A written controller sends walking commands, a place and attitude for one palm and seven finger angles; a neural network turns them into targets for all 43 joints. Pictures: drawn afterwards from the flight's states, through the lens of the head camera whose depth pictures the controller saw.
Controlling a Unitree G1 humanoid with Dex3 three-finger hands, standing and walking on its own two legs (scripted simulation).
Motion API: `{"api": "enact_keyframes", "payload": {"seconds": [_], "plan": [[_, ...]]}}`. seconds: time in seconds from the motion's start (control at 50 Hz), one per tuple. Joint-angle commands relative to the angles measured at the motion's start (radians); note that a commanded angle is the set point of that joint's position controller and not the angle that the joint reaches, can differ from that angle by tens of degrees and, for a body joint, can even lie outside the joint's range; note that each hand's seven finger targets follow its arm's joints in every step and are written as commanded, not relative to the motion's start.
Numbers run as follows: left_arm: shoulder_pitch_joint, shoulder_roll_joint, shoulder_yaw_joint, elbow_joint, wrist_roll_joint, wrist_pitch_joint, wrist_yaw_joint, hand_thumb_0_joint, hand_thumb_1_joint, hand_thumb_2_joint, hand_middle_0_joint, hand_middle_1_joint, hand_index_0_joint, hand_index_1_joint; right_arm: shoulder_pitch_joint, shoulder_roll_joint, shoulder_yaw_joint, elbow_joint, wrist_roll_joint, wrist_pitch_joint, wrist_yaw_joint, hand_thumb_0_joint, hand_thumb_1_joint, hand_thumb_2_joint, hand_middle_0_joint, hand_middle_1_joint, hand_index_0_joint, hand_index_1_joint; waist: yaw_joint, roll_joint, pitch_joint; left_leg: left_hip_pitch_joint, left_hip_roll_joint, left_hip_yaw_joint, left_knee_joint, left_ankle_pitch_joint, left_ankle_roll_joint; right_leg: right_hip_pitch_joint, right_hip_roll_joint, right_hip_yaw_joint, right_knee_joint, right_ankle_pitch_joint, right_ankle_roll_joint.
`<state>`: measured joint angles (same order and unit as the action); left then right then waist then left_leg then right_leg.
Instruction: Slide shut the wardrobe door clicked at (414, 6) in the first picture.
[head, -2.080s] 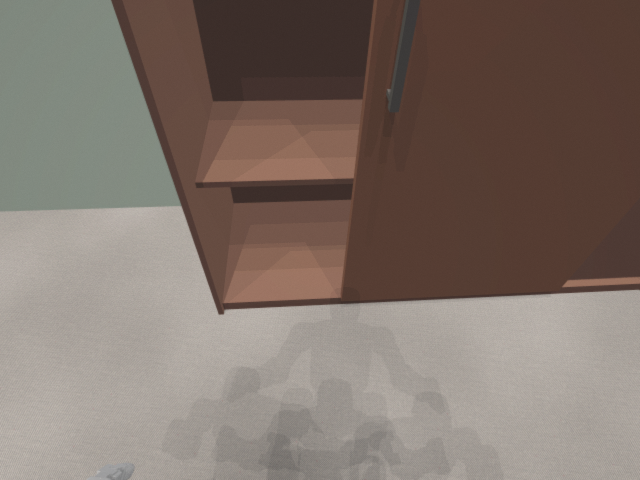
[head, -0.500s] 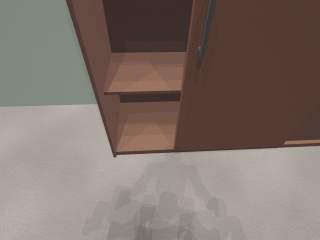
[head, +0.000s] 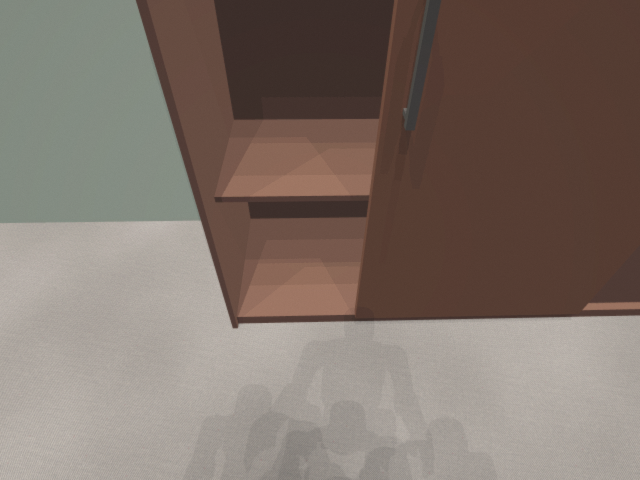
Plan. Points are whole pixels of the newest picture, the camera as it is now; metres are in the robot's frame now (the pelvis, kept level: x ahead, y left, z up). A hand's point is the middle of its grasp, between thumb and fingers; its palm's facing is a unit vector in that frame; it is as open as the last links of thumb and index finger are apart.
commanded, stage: take the last steps up to it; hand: right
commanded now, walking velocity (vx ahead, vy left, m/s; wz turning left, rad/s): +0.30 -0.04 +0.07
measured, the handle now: (419, 57) +0.77 -0.14 +0.20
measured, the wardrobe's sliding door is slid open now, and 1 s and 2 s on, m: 0.42 0.42 0.42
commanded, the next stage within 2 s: come to a stop and stand still in 0.62 s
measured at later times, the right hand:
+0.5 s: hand (432, 411) +0.28 -0.17 -0.18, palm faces -0.05 +0.98 -0.19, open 7.4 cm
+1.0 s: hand (465, 429) +0.26 -0.22 -0.18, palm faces +0.01 +0.98 -0.18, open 7.4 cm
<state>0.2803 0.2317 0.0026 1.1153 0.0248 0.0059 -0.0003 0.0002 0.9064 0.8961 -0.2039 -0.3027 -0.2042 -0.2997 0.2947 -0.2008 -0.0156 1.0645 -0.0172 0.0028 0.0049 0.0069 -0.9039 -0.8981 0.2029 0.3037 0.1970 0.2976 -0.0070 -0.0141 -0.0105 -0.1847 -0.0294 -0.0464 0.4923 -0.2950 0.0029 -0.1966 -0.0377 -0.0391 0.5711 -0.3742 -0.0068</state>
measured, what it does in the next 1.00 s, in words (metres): walks ahead: left foot, then right foot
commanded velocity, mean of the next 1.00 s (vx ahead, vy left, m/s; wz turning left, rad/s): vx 0.08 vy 0.01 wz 0.01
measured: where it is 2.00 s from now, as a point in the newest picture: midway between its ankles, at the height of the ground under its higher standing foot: outside the picture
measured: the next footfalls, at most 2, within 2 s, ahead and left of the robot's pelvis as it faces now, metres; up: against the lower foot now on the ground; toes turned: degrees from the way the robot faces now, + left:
left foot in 0.46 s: +0.27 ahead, +0.11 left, +0.00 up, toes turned +10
right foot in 0.80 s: +0.36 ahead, -0.13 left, +0.00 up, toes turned -5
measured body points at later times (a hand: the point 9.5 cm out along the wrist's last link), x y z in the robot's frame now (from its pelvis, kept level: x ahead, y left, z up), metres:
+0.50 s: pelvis +0.16 +0.00 -0.02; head +0.19 +0.01 +0.43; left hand -0.01 +0.18 -0.16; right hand +0.28 -0.22 -0.16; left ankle +0.24 +0.10 -0.74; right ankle -0.01 -0.11 -0.68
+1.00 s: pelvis +0.26 -0.04 +0.01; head +0.29 -0.06 +0.45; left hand +0.35 +0.19 -0.13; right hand +0.26 -0.27 -0.16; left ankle +0.23 +0.09 -0.69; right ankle +0.32 -0.13 -0.73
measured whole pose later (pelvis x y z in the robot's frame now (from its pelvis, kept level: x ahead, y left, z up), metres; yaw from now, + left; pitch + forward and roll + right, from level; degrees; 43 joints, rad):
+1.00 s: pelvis +0.26 -0.04 +0.01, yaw +4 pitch -1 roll +1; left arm 0.12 0.13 0.02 1.02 0.02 0.00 0.05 -0.01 0.93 0.90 -0.20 -0.30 -0.21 -0.30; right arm 0.29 -0.18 -0.04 1.08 -0.02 0.04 -0.03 0.01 -0.91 -0.90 0.20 0.30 0.19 0.30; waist -0.04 0.04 0.09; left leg -0.33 0.03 0.03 0.86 -0.49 -0.02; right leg -0.26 -0.05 -0.15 0.46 -0.17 -0.05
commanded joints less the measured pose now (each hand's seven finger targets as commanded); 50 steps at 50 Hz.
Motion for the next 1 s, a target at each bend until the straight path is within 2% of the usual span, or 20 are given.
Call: {"api": "enact_keyframes", "payload": {"seconds": [0.0,0.02,0.04,0.06,0.08,0.1,0.18,0.32,0.38,0.4,0.42,0.44,0.5,0.56,0.6,0.68,0.74,0.78,0.9,0.98], "plan": [[0.080,0.071,0.029,-0.045,-0.008,-0.046,0.008,0.000,0.900,0.900,-0.200,-0.300,-0.200,-0.300,0.033,-0.178,-0.056,-0.043,-0.001,-0.021,-0.010,0.000,-0.900,-0.900,0.200,0.300,0.200,0.300,0.026,0.095,0.127,-0.114,0.182,-0.208,-0.146,-0.209,0.138,-0.032,-0.013,-0.011,-0.068,-0.045,-0.020],[0.135,0.078,0.032,-0.028,-0.007,-0.051,0.010,0.000,0.900,0.900,-0.200,-0.300,-0.200,-0.300,0.008,-0.143,-0.052,-0.053,-0.002,-0.019,-0.009,0.000,-0.900,-0.900,0.200,0.300,0.200,0.300,0.052,0.010,0.156,-0.212,0.118,-0.139,-0.040,-0.192,0.110,0.042,-0.048,0.061,-0.158,-0.065,-0.041],[0.242,0.125,0.047,0.004,0.000,-0.060,0.015,0.000,0.900,0.900,-0.200,-0.300,-0.200,-0.300,-0.035,-0.088,-0.044,-0.071,-0.002,-0.018,-0.003,0.000,-0.900,-0.900,0.200,0.300,0.200,0.300,0.094,-0.200,0.157,-0.358,0.010,0.021,0.232,-0.149,0.060,0.160,-0.187,0.278,-0.301,-0.079,-0.105],[0.335,0.145,0.055,0.028,0.003,-0.066,0.029,0.000,0.900,0.900,-0.200,-0.300,-0.200,-0.300,-0.105,-0.055,-0.035,-0.111,-0.005,-0.032,-0.007,0.000,-0.900,-0.900,0.200,0.300,0.200,0.300,0.121,-0.291,0.195,-0.537,-0.009,0.097,0.447,-0.235,0.033,0.250,-0.324,0.462,-0.402,0.055,-0.182],[0.343,0.108,0.040,0.034,-0.002,-0.070,0.038,0.000,0.900,0.900,-0.200,-0.300,-0.200,-0.300,-0.136,-0.070,-0.040,-0.121,-0.007,-0.040,-0.009,0.000,-0.900,-0.900,0.200,0.300,0.200,0.300,0.109,-0.168,0.221,-0.593,0.056,0.042,0.563,-0.217,0.039,0.262,-0.360,0.468,-0.384,0.226,-0.239],[0.323,0.073,0.034,0.028,-0.007,-0.077,0.042,0.000,0.900,0.900,-0.200,-0.300,-0.200,-0.300,-0.138,-0.066,-0.042,-0.110,-0.007,-0.047,-0.001,0.000,-0.900,-0.900,0.200,0.300,0.200,0.300,0.090,-0.051,0.200,-0.605,0.095,0.036,0.601,-0.180,0.038,0.286,-0.353,0.410,-0.348,0.378,-0.259],[0.291,0.035,0.026,0.034,-0.006,-0.097,0.048,0.000,0.900,0.900,-0.200,-0.300,-0.200,-0.300,-0.114,-0.008,-0.038,-0.087,-0.007,-0.033,0.017,0.000,-0.900,-0.900,0.200,0.300,0.200,0.300,0.043,-0.097,0.166,-0.518,0.123,0.097,0.545,-0.044,0.015,0.244,-0.232,0.159,-0.358,0.540,-0.196],[0.300,0.023,0.032,0.076,-0.006,-0.089,0.047,0.000,0.900,0.900,-0.200,-0.300,-0.200,-0.300,-0.180,0.014,-0.038,-0.110,-0.002,-0.034,0.017,0.000,-0.900,-0.900,0.200,0.300,0.200,0.300,0.026,-0.097,0.159,-0.270,0.066,0.177,0.206,0.070,0.050,0.180,-0.200,0.029,-0.325,0.714,-0.160],[0.277,0.039,0.039,0.078,-0.012,-0.081,0.046,0.000,0.900,0.900,-0.200,-0.300,-0.200,-0.300,-0.009,-0.020,-0.054,-0.060,-0.010,-0.044,0.007,0.000,-0.900,-0.900,0.200,0.300,0.200,0.300,-0.056,-0.078,0.072,-0.029,0.014,0.207,0.101,0.108,0.074,0.167,-0.176,-0.014,-0.086,0.881,-0.126],[0.266,0.033,0.041,0.065,-0.017,-0.079,0.041,0.000,0.900,0.900,-0.200,-0.300,-0.200,-0.300,0.119,-0.067,-0.068,-0.030,-0.014,-0.057,0.001,0.000,-0.900,-0.900,0.200,0.300,0.200,0.300,-0.113,-0.010,0.000,0.182,0.047,0.160,0.033,0.166,0.090,0.054,-0.143,-0.023,0.108,0.770,-0.096],[0.299,-0.020,0.035,0.044,-0.027,-0.083,0.030,0.000,0.900,0.900,-0.200,-0.300,-0.200,-0.300,0.238,-0.163,-0.093,-0.001,-0.021,-0.072,-0.015,0.000,-0.900,-0.900,0.200,0.300,0.200,0.300,-0.139,0.157,-0.106,0.410,0.311,-0.156,-0.018,0.227,0.181,-0.188,-0.040,-0.068,0.427,0.365,-0.052],[0.303,-0.040,0.038,0.018,-0.029,-0.084,0.033,0.000,0.900,0.900,-0.200,-0.300,-0.200,-0.300,0.295,-0.223,-0.099,0.021,0.000,-0.068,-0.022,0.000,-0.900,-0.900,0.200,0.300,0.200,0.300,-0.114,0.208,-0.174,0.450,0.520,-0.475,-0.143,0.376,0.295,-0.334,0.055,-0.039,0.742,-0.202,-0.032],[0.129,-0.057,0.049,-0.020,-0.008,-0.053,0.016,0.000,0.900,0.900,-0.200,-0.300,-0.200,-0.300,0.027,-0.103,-0.070,-0.044,0.004,-0.060,-0.034,0.000,-0.900,-0.900,0.200,0.300,0.200,0.300,-0.034,0.013,0.086,-0.001,0.423,-0.256,-0.261,0.028,0.242,-0.364,-0.086,0.070,0.759,-0.032,-0.038],[0.211,-0.092,0.043,-0.004,0.002,-0.015,0.009,0.000,0.900,0.900,-0.200,-0.300,-0.200,-0.300,-0.054,-0.051,-0.050,-0.066,-0.011,-0.065,-0.035,0.000,-0.900,-0.900,0.200,0.300,0.200,0.300,0.055,0.105,0.099,-0.218,0.335,-0.027,-0.315,0.054,0.176,-0.222,-0.102,0.022,0.549,0.009,-0.003],[0.194,-0.111,0.043,-0.024,0.000,-0.013,0.002,0.000,0.900,0.900,-0.200,-0.300,-0.200,-0.300,-0.051,-0.058,-0.057,-0.068,-0.016,-0.064,-0.033,0.000,-0.900,-0.900,0.200,0.300,0.200,0.300,0.059,0.111,0.075,-0.245,0.299,0.022,-0.309,0.052,0.168,-0.153,-0.093,-0.012,0.372,0.034,0.007],[0.094,-0.074,0.042,-0.073,0.001,-0.027,-0.008,0.000,0.900,0.900,-0.200,-0.300,-0.200,-0.300,-0.013,-0.102,-0.063,-0.058,-0.011,-0.052,-0.019,0.000,-0.900,-0.900,0.200,0.300,0.200,0.300,0.022,0.135,0.086,-0.208,0.280,0.014,-0.289,-0.077,0.160,-0.111,-0.054,-0.069,0.177,0.083,0.013],[0.120,-0.047,0.031,-0.054,-0.003,-0.041,0.005,0.000,0.900,0.900,-0.200,-0.300,-0.200,-0.300,-0.023,-0.062,-0.047,-0.050,-0.005,-0.030,-0.024,0.000,-0.900,-0.900,0.200,0.300,0.200,0.300,0.050,0.067,0.090,-0.259,0.204,0.069,-0.130,-0.037,0.096,0.086,-0.036,-0.062,-0.068,0.201,0.030],[0.126,0.081,0.040,-0.068,0.004,-0.049,0.023,0.000,0.900,0.900,-0.200,-0.300,-0.200,-0.300,0.052,0.007,-0.029,-0.045,0.009,-0.017,-0.027,0.000,-0.900,-0.900,0.200,0.300,0.200,0.300,0.018,-0.223,0.041,-0.174,0.082,0.157,0.073,-0.110,-0.006,0.046,-0.279,0.221,-0.247,0.499,-0.074],[-0.038,0.100,0.053,-0.095,-0.011,-0.025,0.064,0.000,0.900,0.900,-0.200,-0.300,-0.200,-0.300,0.066,-0.062,-0.032,-0.011,0.001,0.019,-0.035,0.000,-0.900,-0.900,0.200,0.300,0.200,0.300,0.005,-0.121,-0.004,-0.208,0.099,0.054,0.358,-0.208,-0.026,0.138,-0.321,0.136,-0.217,1.026,-0.181],[-0.040,0.128,0.088,-0.105,-0.007,-0.002,0.068,0.000,0.900,0.900,-0.200,-0.300,-0.200,-0.300,0.031,-0.058,-0.055,-0.056,-0.007,0.043,-0.033,0.000,-0.900,-0.900,0.200,0.300,0.200,0.300,0.026,-0.089,-0.090,-0.276,0.078,0.029,0.490,-0.196,-0.040,0.201,-0.332,0.099,-0.185,0.956,-0.192]]}}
